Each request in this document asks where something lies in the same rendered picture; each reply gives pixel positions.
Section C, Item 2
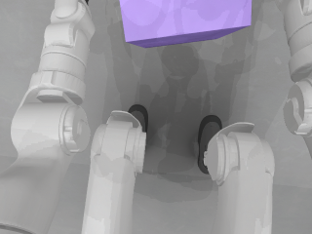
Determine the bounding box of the robot right upper arm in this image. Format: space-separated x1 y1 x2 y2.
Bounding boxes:
283 76 312 159

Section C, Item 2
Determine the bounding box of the robot right forearm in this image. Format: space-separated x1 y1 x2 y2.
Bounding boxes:
276 0 312 82

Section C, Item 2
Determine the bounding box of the robot left foot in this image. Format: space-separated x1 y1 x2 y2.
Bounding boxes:
128 104 148 133

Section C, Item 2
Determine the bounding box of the robot left forearm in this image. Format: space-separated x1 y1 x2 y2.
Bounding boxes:
11 0 96 146

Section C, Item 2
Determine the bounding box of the right robot shin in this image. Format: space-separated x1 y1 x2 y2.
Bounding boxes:
203 122 275 177

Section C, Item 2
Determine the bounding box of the robot left upper arm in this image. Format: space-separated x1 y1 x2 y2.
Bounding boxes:
0 102 91 234

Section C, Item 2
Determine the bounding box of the carton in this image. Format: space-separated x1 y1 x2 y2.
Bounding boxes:
119 0 252 49

